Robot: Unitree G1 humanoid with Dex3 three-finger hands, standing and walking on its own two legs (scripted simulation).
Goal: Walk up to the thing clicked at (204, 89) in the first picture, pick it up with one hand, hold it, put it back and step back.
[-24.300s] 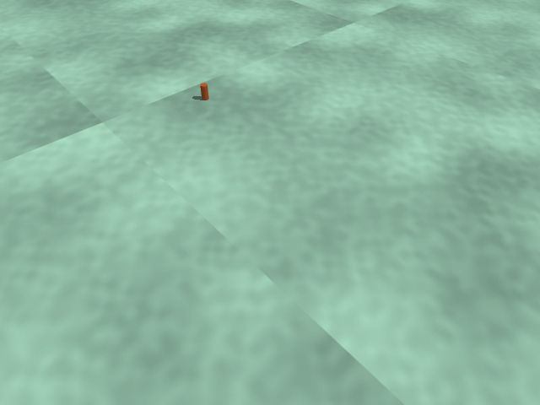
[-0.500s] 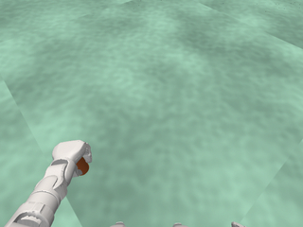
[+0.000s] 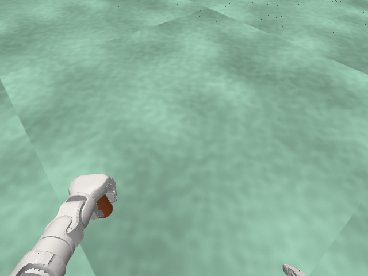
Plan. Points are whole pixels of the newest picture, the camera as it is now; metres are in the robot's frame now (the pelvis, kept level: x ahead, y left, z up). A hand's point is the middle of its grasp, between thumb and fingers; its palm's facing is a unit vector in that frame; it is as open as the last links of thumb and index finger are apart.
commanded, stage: hold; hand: left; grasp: from above
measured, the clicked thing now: (98, 202) +0.32 +0.23 -0.08
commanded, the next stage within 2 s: crouch in 1.38 s
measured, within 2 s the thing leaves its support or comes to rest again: neither
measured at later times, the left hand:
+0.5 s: hand (93, 210) +0.28 +0.22 -0.03, palm faces -0.45 -0.07 -0.89, open 6.5 cm
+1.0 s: hand (91, 209) +0.28 +0.21 -0.02, palm faces -0.45 -0.07 -0.89, open 6.5 cm
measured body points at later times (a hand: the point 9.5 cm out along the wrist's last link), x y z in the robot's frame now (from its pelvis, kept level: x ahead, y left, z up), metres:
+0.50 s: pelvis -0.02 +0.00 +0.01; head +0.00 -0.02 +0.46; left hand +0.30 +0.22 +0.02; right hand +0.12 -0.26 -0.11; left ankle +0.00 +0.12 -0.72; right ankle +0.00 -0.13 -0.72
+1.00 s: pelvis -0.02 +0.00 +0.01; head -0.01 -0.03 +0.46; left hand +0.30 +0.22 +0.03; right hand +0.13 -0.26 -0.10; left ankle +0.00 +0.12 -0.72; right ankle +0.00 -0.13 -0.72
